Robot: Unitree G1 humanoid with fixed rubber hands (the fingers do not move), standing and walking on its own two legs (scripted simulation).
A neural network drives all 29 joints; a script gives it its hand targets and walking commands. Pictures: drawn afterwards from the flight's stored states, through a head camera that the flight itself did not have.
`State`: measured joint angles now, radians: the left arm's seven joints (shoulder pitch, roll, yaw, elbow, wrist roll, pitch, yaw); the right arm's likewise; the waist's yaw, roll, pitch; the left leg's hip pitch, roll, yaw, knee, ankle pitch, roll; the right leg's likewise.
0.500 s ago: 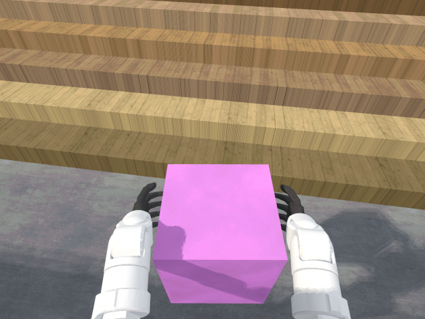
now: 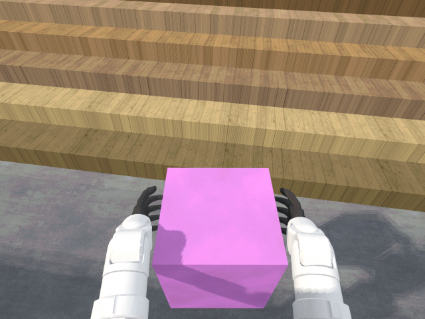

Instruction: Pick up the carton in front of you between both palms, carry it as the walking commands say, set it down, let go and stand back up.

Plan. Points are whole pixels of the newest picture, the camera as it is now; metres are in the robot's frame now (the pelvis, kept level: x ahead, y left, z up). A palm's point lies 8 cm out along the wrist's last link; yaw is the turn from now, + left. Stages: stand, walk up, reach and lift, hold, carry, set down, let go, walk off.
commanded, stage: carry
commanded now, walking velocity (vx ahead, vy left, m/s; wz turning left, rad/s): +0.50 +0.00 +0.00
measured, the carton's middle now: (217, 240) +0.29 +0.00 -0.02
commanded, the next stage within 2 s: none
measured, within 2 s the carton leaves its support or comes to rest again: neither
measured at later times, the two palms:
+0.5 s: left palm (153, 177) +0.40 +0.15 +0.05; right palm (285, 178) +0.40 -0.15 +0.06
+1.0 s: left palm (180, 102) +0.68 +0.11 +0.09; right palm (278, 101) +0.70 -0.19 +0.09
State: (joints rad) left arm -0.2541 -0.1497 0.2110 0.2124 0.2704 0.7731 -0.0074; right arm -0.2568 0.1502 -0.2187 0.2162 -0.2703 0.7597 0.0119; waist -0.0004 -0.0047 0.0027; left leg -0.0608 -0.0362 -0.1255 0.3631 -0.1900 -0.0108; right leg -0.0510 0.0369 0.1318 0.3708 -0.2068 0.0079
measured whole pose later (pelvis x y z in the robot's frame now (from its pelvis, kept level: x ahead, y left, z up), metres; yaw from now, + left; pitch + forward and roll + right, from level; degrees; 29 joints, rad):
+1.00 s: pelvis +0.42 -0.05 +0.00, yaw +1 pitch +4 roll +2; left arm -0.15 -0.13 0.12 -0.37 0.09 1.21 0.09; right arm -0.17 0.14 -0.10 -0.36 -0.11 1.20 -0.09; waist 0.04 -0.01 -0.07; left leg -0.58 0.10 0.09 0.93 -0.22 0.01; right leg -0.16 0.00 -0.21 0.29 -0.22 -0.09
